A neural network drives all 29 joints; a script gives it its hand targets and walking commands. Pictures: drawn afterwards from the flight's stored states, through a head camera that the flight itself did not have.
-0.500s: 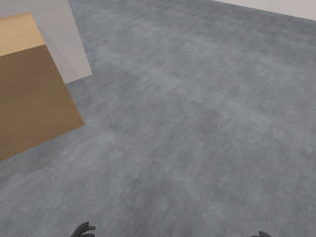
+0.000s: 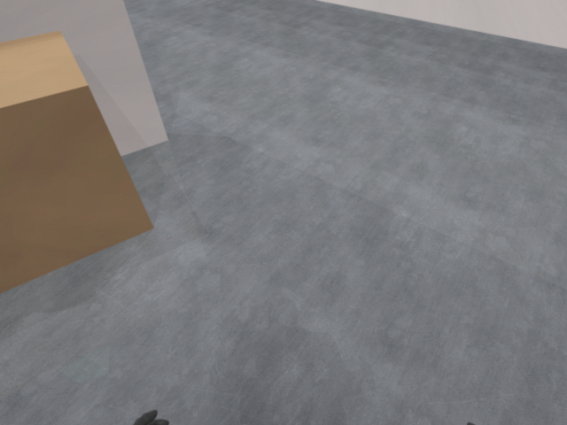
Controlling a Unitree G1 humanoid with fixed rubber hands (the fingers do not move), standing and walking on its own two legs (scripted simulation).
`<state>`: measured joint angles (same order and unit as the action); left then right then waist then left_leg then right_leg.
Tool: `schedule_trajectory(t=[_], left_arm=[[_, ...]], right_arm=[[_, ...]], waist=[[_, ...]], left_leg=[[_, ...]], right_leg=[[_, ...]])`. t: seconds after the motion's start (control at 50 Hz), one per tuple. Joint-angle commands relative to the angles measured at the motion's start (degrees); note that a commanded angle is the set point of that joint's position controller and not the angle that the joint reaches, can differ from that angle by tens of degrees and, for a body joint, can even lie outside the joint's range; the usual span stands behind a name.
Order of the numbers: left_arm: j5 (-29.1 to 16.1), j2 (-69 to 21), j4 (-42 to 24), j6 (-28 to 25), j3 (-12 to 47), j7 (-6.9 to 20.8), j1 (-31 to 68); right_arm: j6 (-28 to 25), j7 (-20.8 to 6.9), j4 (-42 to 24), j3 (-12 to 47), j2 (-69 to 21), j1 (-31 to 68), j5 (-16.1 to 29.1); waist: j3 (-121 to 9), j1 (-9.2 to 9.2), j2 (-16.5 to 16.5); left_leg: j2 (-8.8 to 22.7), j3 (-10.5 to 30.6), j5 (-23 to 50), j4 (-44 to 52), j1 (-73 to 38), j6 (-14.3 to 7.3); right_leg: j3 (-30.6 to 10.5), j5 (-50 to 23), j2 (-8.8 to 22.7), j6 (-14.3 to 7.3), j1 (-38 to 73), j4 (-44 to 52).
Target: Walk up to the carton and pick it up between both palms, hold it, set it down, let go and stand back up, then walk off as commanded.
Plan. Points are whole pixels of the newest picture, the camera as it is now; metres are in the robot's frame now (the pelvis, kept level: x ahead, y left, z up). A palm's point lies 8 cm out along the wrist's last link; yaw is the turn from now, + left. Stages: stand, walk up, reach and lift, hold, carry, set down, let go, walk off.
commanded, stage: stand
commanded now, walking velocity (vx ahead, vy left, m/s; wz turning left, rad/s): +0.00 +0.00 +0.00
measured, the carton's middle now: out of the picture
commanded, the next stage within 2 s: walk up in 0.24 s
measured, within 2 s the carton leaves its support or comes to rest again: neither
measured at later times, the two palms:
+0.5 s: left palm out of the picture +0.10 +0.26 -0.11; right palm out of the picture +0.10 -0.26 -0.11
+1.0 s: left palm out of the picture +0.05 +0.45 -0.07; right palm out of the picture +0.16 -0.17 -0.12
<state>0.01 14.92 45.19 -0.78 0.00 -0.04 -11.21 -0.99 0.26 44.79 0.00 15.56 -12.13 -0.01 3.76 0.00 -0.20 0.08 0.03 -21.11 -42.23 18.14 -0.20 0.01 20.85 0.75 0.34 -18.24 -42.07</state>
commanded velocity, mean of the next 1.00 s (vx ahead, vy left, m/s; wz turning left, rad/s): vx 0.00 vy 0.00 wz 0.00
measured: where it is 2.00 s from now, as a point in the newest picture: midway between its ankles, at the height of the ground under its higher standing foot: outside the picture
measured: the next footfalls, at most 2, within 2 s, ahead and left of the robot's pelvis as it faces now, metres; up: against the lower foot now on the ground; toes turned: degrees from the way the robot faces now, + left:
left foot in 0.74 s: +0.08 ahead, +0.22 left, +0.00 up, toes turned +9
right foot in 1.02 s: +0.13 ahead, +0.03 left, +0.00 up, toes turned +9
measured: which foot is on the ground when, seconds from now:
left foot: down 0.00-0.46, up 0.48-0.72, down 0.74-1.00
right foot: down 0.00-0.74, up 0.76-1.00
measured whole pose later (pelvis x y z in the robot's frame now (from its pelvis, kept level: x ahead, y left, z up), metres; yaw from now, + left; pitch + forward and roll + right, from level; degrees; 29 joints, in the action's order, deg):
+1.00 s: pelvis +0.02 +0.11 -0.01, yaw +12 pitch -3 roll +2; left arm 0.0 25.1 48.0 -3.8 -0.8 -1.2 -11.5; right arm 1.9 -6.2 46.7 -0.2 24.1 -13.9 0.0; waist 5.1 0.1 -1.5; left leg -4.1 0.4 -19.8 -43.1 20.6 -2.3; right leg 2.5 28.9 1.7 -2.0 -24.0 -50.1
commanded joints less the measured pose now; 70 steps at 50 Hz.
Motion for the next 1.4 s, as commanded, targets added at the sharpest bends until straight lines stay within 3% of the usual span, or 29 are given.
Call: schedule_trajectory(t=[0.0, 0.08, 0.2, 0.24, 0.4, 0.42, 0.44, 0.48, 0.52, 0.58, 0.64, 0.68, 0.7, 0.72, 0.74, 0.76, 0.84, 0.92, 0.98, 1.0, 1.02, 1.04, 1.06, 1.08, 1.12, 1.26, 1.34, 1.36, 1.38], left_arm=[[0.88, 14.85, -0.56, -2.03, -4.47, -0.38, 3.96], [1.55, 16.41, 0.01, -2.73, -4.66, -0.46, 5.9], [0.3, 14.86, 0.61, -2.72, -4.99, -0.44, 2.98], [0.38, 14.63, 1.24, -3.04, -4.76, -0.56, 2.4], [0.63, 15.82, 1.94, -2.0, -5.22, -0.5, 3.82], [0.67, 27.16, 3.18, -4.29, -9.1, -2.02, -10.59], [1.45, 31.79, 3.42, -5.15, -10.67, -3.02, -13.98], [1.5, 31.12, 1.68, -5.61, -11.15, -3.54, -9.66], [1.46, 29.43, 0.86, -5.99, -10.9, -4.15, -5.44], [2.09, 30.57, 0.05, -5.88, -10.97, -3.86, -4.75], [2.76, 31.28, -1.13, -5.49, -10.74, -3.17, 3.35], [1.6, 29.62, -1.12, -4.39, -10.07, -2.59, 5.93], [0.78, 23.9, -1.97, -3.55, -8.3, -1.89, 4.65], [-0.03, 18.58, -4.51, -3.15, -6.04, -2.16, 3.25], [-0.4, 21.66, -4.08, -3.15, -5.89, -2.67, 3.71], [-0.14, 23.25, -3.73, -3.21, -6.08, -2.54, 6.91], [-0.35, 24.06, 0.22, -3.96, -6.42, -2.46, 0.37], [-0.54, 23.29, 0.92, -5.13, -6.93, -2.81, -3.43], [-0.15, 22.69, 6.17, -6.55, -7.2, -3.44, -16.91], [1.04, 28.36, 6.55, -6.87, -8.93, -3.88, -23.69], [1.87, 33.39, 4.85, -6.81, -10.0, -4.45, -19.31], [1.44, 34.01, 2.41, -6.29, -10.37, -4.37, -13.93], [1.25, 33.36, 1.86, -6.4, -10.23, -4.19, -9.29], [0.61, 30.83, 1.72, -6.75, -9.76, -3.86, -7.45], [1.04, 30.39, 2.12, -6.75, -9.68, -3.58, -8.28], [0.7, 31.95, 2.31, -6.13, -10.41, -2.88, -12.5], [1.53, 33.09, 0.4, -5.63, -10.41, -2.41, -4.41], [1.33, 32.42, -0.19, -5.52, -10.16, -2.22, 1.21], [1.98, 28.61, 0.21, -4.69, -8.47, -1.61, 0.77]], right_arm=[[-2.89, 0.34, -1.69, -5.2, 15.36, 3.15, -0.94], [-2.9, 0.45, -1.04, -4.92, 14.38, 4.36, -1.18], [-2.81, 0.27, 0.49, -4.16, 14.89, 4.76, -1.1], [-2.89, 0.36, 0.48, -4.61, 15.37, 3.9, -0.97], [-2.57, 0.7, 0.72, -4.52, 15.97, 6.78, -1.58], [0.09, -2.72, -8.14, -7.78, 21.43, 8.06, -4.49], [1.15, -4.3, -9.93, -7.41, 18.02, 9.06, -3.94], [1.94, -5.2, -8.5, -8.03, 19.1, 7.75, -4.86], [1.64, -5.86, -8.02, -9.08, 20.43, 5.2, -4.75], [1.92, -7.19, -7.87, -9.04, 18.46, 4.52, -3.27], [2.55, -7.74, -5.98, -9.45, 19.8, -2.28, -2.89], [1.74, -7.21, -2.08, -10.22, 19.38, -12.78, -3.36], [1.38, -6.12, -0.76, -11.49, 23.7, -16.87, -4.37], [0.96, -5.18, -2.96, -11.9, 28.47, -12.22, -4.66], [0.98, -5.4, -5.34, -11.95, 30.27, -7.74, -3.55], [1.13, -5.22, -4.42, -11.54, 30.59, -5.21, -2.86], [1.47, -4.88, -6.49, -9.49, 24.28, -3.05, -2.99], [1.85, -5.83, -8.42, -9.24, 23.54, -2.28, -3.47], [2.6, -6.02, -11.22, -6.97, 19.97, 7.66, -2.48], [2.29, -5.67, -12.17, -6.32, 16.78, 7.23, -1.9], [2.75, -5.54, -10.31, -5.79, 17.31, 7.16, -2.18], [3.04, -5.18, -8.69, -6.77, 23.15, 4.83, -2.59], [2.66, -5.6, -7.66, -7.11, 25.43, 4.03, -3.13], [2.49, -5.97, -7.25, -7.26, 24.95, 3.66, -2.68], [2.18, -6.73, -6.31, -7.73, 23.35, 1.28, -2.54], [1.95, -7.09, -7.02, -8.07, 21.8, 7.81, -2.93], [1.23, -7.34, -5.64, -8.72, 21.93, 2.45, -1.57], [0.83, -7.1, -3.05, -9.1, 21.57, -6.16, -1.75], [0.41, -6.23, 1.3, -10.61, 24.76, -14.9, -2.32]], waist=[[-3.15, -1.44, -1.34], [-2.93, -1.35, 2.05], [-6.69, 1.14, -4.49], [-7.46, 0.11, 1.85], [-3.65, 1.11, -3.33], [-4.94, 5.77, -1.73], [-3.45, 7.1, 3.48], [-3.38, 4.64, -0.35], [-4.04, 1.97, -3.0], [-3.3, 1.94, 4.85], [-2.26, -4.29, 10.88], [-7.77, -10.65, 2.13], [-6.67, -11.79, -12.19], [-4.04, -8.29, -24.98], [-4.75, -6.88, -13.99], [-1.44, -6.96, -12.64], [-2.12, -2.86, -9.32], [-3.9, -2.19, -9.68], [-5.53, 5.35, -5.14], [-9.65, 8.37, 10.05], [-7.31, 8.48, 10.72], [-7.16, 6.2, 2.7], [-5.53, 3.84, 0.98], [-1.26, 2.52, -3.37], [-3.86, 0.99, 6.81], [-4.64, 4.68, 8.84], [-7.79, 0.11, 8.6], [-10.04, -6.5, 8.29], [-14.43, -11.16, -1.94]], left_leg=[[6.01, 7.18, 5.59, 12.81, -0.65, -3.63], [5.1, 6.88, 5.54, 12.72, -1.55, -3.88], [5.96, 7.42, 10.56, 12.68, -1.04, -4.05], [5.9, 7.73, 12.67, 11.87, -1.12, -4.76], [7.16, 8.76, 7.54, 15.68, 1.23, -4.75], [2.16, 15.98, 0.65, 4.61, 20.83, -6.64], [-0.18, 3.96, 0.81, -7.39, 29.5, -2.98], [3.29, 6.32, -6.72, -20.7, 28.61, -0.41], [6.69, 8.5, -5.12, -24.01, 25.43, -0.04], [6.47, 5.4, -5.75, -16.07, 19.97, 0.18], [6.3, 2.67, -8.25, -9.22, 10.0, -0.53], [1.68, -0.62, 0.11, 11.15, -9.64, -1.86], [-0.31, 8.67, -0.5, 19.1, -17.12, -4.35], [9.67, 30.43, 4.13, 24.49, -19.6, -8.17], [12.97, 39.08, -2.73, 28.28, -14.53, -12.22], [14.76, 39.69, -9.87, 31.01, -8.43, -14.54], [10.81, 27.68, 5.42, 22.84, -9.03, -14.14], [11.89, 28.27, 7.1, 21.7, -2.46, -16.23], [5.14, 16.92, 0.49, 7.79, 15.85, -10.62], [-3.4, 9.84, -8.34, -7.21, 27.45, -5.81], [-5.86, 10.77, -8.99, -20.45, 36.66, -1.07], [-2.28, 14.54, -8.06, -24.12, 33.17, -0.45], [1.14, 12.39, -6.92, -24.48, 31.44, 0.29], [2.42, 11.42, -3.46, -22.61, 30.7, 0.65], [4.11, 8.31, 0.14, -20.24, 25.3, 1.92], [4.78, 3.47, -3.4, -13.83, 26.96, 1.64], [3.89, -0.21, -3.81, -3.72, 10.78, 0.07], [2.56, -2.97, 1.82, 3.65, 0.89, -0.85], [-0.9, 0.28, -2.12, 9.0, -15.65, -1.87]], right_leg=[[-7.04, -5.24, 5.61, -5.44, 0.59, 13.44], [-8.25, -4.29, 5.77, -5.21, -0.67, 14.2], [-6.21, -12.11, 5.07, -4.18, 4.88, 10.75], [-5.5, -13.26, 5.23, -4.11, 5.99, 9.74], [-5.42, -9.39, 4.98, -4.01, 3.99, 11.24], [-13.07, 3.14, 8.69, -7.56, 18.6, 12.06], [-23.46, 13.31, 23.02, -13.92, 24.58, 22.97], [-29.58, 4.91, 32.0, -19.32, 19.9, 25.79], [-21.29, 0.02, 29.28, -16.87, 15.94, 22.9], [-10.52, -0.47, 24.65, -13.79, 11.47, 20.22], [-3.44, -5.08, 23.3, -11.49, 3.06, 15.48], [7.44, -5.71, 14.84, -6.01, -4.23, -4.36], [8.93, -0.48, 6.15, -2.37, -14.8, -22.31], [8.06, 16.69, -0.46, 0.17, -29.93, -31.43], [2.51, 17.4, 1.68, -1.34, -28.46, -29.04], [0.52, 15.11, 2.72, -2.06, -26.63, -28.55], [0.82, 9.21, 3.79, -2.13, -19.73, -16.77], [2.56, 8.34, 1.56, -3.38, -8.48, -4.86], [5.09, -3.65, -0.2, -5.43, 15.41, 13.6], [-12.03, 4.3, 10.87, -5.87, 26.32, 21.22], [-33.98, 18.46, 28.99, -8.59, 24.83, 30.67], [-37.02, 22.39, 31.28, -11.94, 20.75, 31.61], [-30.56, 17.33, 31.43, -14.61, 17.18, 28.73], [-23.92, 11.92, 27.09, -10.91, 13.89, 28.74], [-11.96, 4.51, 20.63, -11.33, 13.48, 25.35], [-8.32, -5.05, 24.74, -14.03, 18.77, 20.37], [-0.07, -5.31, 24.01, -12.34, 9.21, 14.35], [5.87, -4.67, 20.69, -9.58, 3.93, 7.15], [11.03, -8.18, 14.02, -6.61, -5.06, -15.71]])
